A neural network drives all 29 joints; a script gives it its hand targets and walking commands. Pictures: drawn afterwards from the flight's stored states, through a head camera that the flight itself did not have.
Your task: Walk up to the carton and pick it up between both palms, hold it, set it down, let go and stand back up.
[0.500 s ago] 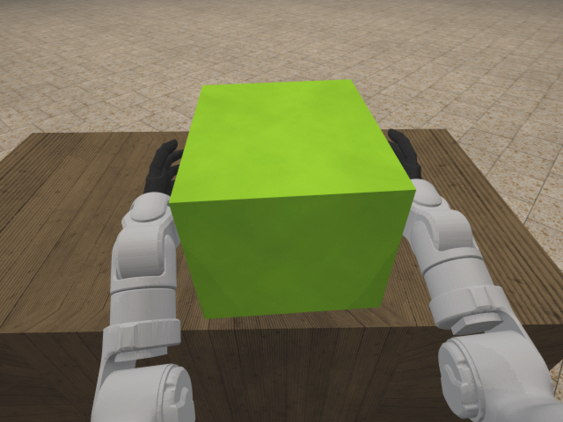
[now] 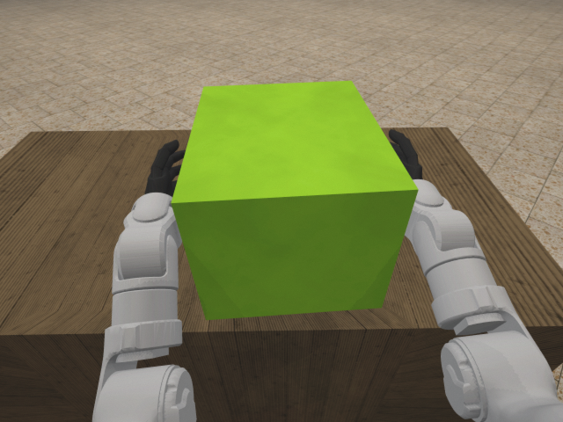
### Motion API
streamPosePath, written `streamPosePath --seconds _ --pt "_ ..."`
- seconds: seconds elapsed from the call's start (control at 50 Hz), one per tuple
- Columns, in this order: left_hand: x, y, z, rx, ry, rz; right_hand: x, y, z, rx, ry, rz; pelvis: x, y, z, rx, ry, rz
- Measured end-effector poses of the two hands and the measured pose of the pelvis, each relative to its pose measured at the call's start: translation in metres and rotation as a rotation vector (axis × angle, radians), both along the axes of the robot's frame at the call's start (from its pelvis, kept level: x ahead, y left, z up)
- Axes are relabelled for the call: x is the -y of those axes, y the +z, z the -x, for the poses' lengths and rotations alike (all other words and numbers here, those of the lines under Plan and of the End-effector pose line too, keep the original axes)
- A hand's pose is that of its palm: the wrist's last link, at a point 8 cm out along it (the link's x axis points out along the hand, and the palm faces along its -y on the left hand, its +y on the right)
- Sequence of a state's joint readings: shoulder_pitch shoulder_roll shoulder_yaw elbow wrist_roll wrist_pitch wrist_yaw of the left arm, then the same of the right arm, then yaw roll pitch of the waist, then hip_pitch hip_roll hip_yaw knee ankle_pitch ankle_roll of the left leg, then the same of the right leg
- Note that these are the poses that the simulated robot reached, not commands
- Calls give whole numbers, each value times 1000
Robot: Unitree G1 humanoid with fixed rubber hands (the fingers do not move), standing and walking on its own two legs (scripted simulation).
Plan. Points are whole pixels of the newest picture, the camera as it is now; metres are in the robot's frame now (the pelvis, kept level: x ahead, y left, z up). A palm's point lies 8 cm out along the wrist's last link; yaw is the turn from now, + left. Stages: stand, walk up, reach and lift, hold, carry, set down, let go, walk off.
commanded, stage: hold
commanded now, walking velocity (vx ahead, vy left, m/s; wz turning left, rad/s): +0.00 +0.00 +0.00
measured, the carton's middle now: (285, 188) +0.40 +0.00 +0.16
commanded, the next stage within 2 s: none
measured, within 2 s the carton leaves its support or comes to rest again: neither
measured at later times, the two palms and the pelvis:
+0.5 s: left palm (158, 198) +0.35 +0.17 +0.20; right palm (405, 183) +0.36 -0.17 +0.19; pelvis +0.00 +0.00 +0.00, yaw +0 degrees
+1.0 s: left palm (161, 197) +0.36 +0.17 +0.19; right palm (405, 185) +0.37 -0.17 +0.19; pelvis +0.00 +0.00 +0.00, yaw +0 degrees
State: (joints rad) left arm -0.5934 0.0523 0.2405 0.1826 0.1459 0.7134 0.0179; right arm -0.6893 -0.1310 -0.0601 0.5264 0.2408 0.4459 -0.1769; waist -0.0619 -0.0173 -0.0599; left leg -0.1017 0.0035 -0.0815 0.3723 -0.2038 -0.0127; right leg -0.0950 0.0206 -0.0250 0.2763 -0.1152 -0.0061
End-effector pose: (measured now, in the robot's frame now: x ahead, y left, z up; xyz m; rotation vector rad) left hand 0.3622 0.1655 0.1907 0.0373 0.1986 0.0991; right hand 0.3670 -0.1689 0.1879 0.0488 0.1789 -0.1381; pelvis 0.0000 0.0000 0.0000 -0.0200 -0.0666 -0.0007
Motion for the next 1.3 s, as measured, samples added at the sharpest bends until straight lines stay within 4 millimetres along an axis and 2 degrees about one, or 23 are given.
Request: streamPosePath --seconds 0.18,0.5,0.9,1.3 --pt "-1 -3 2 -3 4 5 -1 -2 0 -3 6 9 0 0 -1 3 -2 0" --pt "-3 6 7 18 -2 7 -3 6 6 14 -1 -7 -2 0 3 13 -1 0" --pt "-1 0 -1 -8 -2 -1 -1 -1 -1 -12 -3 8 -1 0 4 -7 -2 -3" --pt "-4 4 0 8 2 8 -4 4 -1 2 -1 -3 -2 0 -3 1 4 0"
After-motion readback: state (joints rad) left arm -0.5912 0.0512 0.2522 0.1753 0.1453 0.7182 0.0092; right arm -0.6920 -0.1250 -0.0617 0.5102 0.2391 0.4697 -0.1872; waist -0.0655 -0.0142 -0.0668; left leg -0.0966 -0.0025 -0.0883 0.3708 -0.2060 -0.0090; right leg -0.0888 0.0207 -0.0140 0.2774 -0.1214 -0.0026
